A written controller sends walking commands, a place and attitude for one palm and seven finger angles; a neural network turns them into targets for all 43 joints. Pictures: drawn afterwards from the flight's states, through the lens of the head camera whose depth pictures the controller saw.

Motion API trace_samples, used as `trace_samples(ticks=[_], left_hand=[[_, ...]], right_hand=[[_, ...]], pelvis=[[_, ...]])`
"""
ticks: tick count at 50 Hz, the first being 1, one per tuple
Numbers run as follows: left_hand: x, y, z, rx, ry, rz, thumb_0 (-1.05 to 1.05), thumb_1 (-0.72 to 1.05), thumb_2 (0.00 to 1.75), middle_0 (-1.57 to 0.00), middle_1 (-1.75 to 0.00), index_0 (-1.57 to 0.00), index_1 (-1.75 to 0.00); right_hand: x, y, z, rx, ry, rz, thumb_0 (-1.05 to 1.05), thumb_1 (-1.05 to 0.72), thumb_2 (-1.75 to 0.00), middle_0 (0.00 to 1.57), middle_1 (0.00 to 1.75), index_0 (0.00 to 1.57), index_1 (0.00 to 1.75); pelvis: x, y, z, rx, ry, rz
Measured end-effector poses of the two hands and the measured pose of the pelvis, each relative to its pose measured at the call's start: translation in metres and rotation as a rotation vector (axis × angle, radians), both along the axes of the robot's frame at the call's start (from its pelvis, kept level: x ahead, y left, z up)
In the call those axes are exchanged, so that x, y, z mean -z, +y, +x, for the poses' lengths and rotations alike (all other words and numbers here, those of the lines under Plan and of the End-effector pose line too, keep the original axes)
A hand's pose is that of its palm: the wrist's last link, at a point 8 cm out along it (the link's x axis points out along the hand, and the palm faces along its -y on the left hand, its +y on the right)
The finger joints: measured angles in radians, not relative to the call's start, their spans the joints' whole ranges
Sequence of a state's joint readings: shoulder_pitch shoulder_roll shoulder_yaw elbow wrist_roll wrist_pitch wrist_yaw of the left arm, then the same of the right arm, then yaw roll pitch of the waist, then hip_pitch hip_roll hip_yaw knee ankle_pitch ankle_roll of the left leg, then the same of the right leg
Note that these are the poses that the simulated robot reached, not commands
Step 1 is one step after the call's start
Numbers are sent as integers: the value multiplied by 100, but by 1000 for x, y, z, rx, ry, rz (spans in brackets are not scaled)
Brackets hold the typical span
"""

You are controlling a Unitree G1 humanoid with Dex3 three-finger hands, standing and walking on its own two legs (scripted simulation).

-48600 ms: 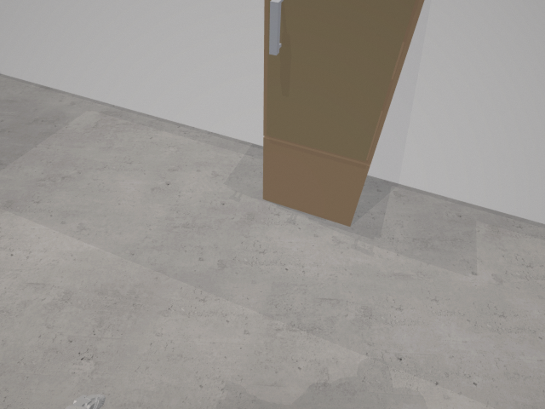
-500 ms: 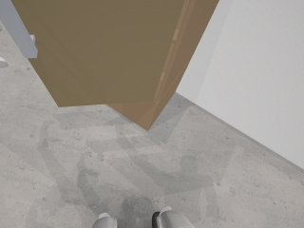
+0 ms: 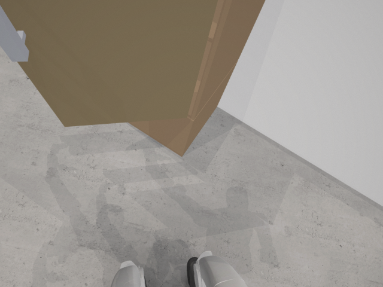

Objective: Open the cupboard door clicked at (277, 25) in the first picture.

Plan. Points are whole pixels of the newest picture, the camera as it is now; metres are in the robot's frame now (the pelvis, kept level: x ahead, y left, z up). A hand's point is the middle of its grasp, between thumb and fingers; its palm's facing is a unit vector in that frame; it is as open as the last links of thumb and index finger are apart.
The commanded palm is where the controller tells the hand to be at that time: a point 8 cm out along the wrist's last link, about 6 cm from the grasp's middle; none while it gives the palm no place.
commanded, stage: move the hooked fingers beside the handle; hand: left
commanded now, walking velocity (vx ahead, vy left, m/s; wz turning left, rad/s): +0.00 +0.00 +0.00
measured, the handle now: out of the picture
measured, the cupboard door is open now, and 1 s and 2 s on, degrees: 42 42 42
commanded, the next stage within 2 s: slide the fingers in behind the handle in 0.36 s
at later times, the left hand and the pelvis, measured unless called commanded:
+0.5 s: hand out of the picture +0.54 +0.29 +0.14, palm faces +0.02 -1.00 +0.00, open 14.0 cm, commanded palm +0.53 +0.33 +0.13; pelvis +0.01 +0.01 +0.00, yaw +0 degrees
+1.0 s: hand out of the picture +0.54 +0.26 +0.14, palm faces +0.02 -1.00 -0.01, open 14.0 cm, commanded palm +0.52 +0.30 +0.13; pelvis +0.01 +0.00 +0.00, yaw +0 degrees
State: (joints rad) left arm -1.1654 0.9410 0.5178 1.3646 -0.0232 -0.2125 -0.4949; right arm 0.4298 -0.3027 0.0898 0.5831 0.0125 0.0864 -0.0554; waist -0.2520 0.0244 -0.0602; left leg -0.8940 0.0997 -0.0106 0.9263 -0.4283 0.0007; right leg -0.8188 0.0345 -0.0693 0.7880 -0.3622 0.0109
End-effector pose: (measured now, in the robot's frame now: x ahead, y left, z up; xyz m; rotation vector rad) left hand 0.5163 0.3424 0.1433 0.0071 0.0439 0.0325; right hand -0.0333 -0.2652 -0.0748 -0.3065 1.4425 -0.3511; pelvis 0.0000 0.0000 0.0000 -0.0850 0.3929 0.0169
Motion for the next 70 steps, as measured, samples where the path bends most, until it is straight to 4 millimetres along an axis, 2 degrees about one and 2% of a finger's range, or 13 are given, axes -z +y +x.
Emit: trace_samples(ticks=[7, 12, 17, 29, 38, 54, 63, 70], left_hand=[[-2, 10, 0, -8, 6, 1, -1, -49, 30, -30, -120, -30, -120], [-2, 17, -2, -2, 4, 6, -1, -50, 30, -30, -120, -30, -120], [-1, 13, -2, 18, -4, -3, -1, -50, 30, -30, -120, -30, -120], [4, 4, 2, 4, -7, -4, -1, -50, 30, -30, -120, -30, -120], [1, -8, -1, 15, -11, -6, -1, -50, 30, -30, -120, -30, -120], [0, -38, 0, 10, -14, -4, -1, -50, 30, -30, -120, -30, -120], [-2, -43, -3, 7, -14, -5, -1, -50, 30, -30, -120, -30, -120], [0, -45, -5, 11, -5, -9, -1, -50, 30, -30, -120, -30, -120]], right_hand=[[-1, 11, -25, 47, 66, 22, 0, -90, -90, 20, 30, 20, 30], [-3, 18, -32, 51, 102, 33, 0, -90, -90, 20, 30, 20, 30], [-5, 20, -28, 40, 101, 33, 0, -90, -90, 20, 30, 20, 30], [-3, 18, -1, 15, 12, 25, 0, -90, -90, 20, 30, 20, 30], [1, 18, 7, -2, -1, 48, 0, -90, -90, 20, 30, 20, 30], [3, 5, -4, 16, -6, 53, 0, -90, -90, 20, 30, 20, 30], [1, 1, -12, 26, 5, 50, 0, -90, -90, 20, 30, 20, 30], [0, -1, -11, 20, -2, 45, 0, -90, -90, 20, 30, 20, 30]], pelvis=[[0, 2, 1, 10, 9, 0], [-1, 5, 3, 6, 13, -2], [-2, 8, 5, -1, 9, -4], [-3, 12, 8, 4, -1, -3], [-5, 10, 10, -5, -14, 1], [-6, 0, 5, 1, -29, 14], [-7, -4, 4, 4, -36, 18], [-8, -4, 2, 0, -40, 18]])
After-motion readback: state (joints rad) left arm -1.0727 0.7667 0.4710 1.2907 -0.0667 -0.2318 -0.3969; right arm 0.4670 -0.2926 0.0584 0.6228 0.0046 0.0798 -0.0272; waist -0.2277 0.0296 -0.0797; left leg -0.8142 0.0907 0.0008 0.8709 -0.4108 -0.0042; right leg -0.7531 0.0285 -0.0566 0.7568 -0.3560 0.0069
